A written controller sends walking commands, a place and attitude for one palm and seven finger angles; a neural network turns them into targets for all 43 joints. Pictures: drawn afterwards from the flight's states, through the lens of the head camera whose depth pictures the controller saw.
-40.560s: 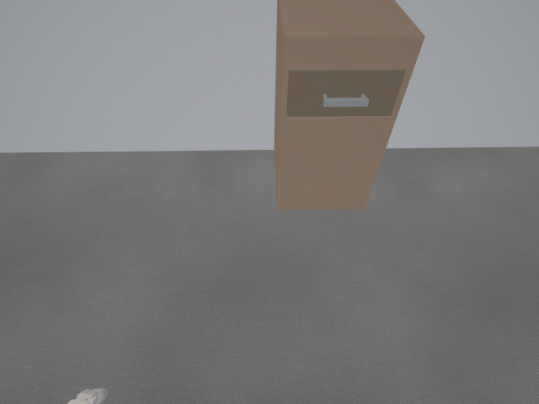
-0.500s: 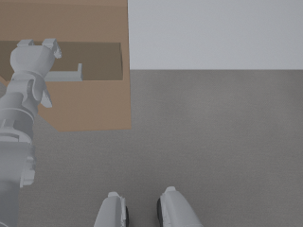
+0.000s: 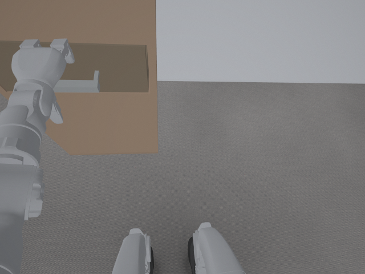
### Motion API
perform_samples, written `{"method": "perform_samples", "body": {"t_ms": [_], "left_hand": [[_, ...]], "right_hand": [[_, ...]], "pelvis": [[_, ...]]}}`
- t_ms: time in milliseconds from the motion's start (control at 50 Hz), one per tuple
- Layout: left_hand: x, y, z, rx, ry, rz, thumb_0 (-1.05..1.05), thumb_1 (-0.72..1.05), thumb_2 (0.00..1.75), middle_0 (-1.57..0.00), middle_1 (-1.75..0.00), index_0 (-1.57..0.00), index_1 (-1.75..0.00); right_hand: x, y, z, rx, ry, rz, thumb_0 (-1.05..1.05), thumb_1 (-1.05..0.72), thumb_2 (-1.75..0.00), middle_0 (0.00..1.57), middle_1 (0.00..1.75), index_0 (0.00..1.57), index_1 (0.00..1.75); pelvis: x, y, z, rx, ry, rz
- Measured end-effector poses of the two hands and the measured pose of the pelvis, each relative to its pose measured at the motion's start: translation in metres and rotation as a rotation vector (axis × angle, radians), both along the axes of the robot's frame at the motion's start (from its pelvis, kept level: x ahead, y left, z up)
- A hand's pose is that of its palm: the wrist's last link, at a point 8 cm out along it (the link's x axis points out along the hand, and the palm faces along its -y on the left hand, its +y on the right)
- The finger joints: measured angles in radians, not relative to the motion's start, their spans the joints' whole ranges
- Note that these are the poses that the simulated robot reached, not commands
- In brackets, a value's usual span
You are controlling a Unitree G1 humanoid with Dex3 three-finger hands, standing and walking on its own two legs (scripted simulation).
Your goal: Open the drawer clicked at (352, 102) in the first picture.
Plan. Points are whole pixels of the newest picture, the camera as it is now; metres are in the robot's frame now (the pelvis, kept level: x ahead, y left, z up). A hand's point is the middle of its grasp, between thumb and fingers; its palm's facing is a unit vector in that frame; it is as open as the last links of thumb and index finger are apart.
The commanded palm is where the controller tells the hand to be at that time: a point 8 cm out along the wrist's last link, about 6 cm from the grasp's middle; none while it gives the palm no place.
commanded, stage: lower the fingers behind the handle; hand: left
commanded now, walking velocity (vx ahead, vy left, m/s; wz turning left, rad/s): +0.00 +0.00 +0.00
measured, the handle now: (67, 79) +0.58 +0.24 -0.04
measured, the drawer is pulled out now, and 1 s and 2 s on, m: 0.00 0.00 0.00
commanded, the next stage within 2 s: close the thumb around the handle in 1.38 s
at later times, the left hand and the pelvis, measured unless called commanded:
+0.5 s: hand (55, 85) +0.53 +0.24 +0.01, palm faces -0.05 +0.02 -1.00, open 14.0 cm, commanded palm +0.54 +0.22 +0.02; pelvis -0.04 +0.00 -0.04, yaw +0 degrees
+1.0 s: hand (76, 99) +0.53 +0.22 -0.06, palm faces +0.02 -0.01 -1.00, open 13.5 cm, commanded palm +0.54 +0.22 -0.02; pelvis -0.03 +0.00 -0.06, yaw -1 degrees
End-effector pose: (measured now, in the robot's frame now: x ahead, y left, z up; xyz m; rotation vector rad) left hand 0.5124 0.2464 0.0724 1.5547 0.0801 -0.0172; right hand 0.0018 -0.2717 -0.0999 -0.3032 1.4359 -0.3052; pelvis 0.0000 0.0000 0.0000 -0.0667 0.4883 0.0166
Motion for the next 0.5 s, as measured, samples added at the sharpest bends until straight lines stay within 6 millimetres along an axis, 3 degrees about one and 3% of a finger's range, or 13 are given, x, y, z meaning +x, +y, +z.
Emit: {"method": "perform_samples", "body": {"t_ms": [260,500], "left_hand": [[-0.002,-0.004,-0.004,0.021,-0.045,0.041,0.00,-0.49,0.30,-0.32,-1.20,-0.30,-1.29],[-0.003,-0.006,-0.005,0.043,-0.013,0.051,0.00,-0.49,0.30,-0.32,-1.20,-0.25,-1.30]], "right_hand": [[-0.010,-0.002,-0.019,-0.003,-0.029,0.011,0.00,-0.90,-0.89,0.20,0.30,0.20,0.30],[-0.038,-0.002,-0.036,-0.019,-0.056,-0.015,0.00,-0.90,-0.89,0.20,0.30,0.20,0.30]], "pelvis": [[-0.020,-0.003,-0.021,-0.002,0.015,0.005],[-0.041,-0.005,-0.042,-0.002,0.024,-0.004]]}}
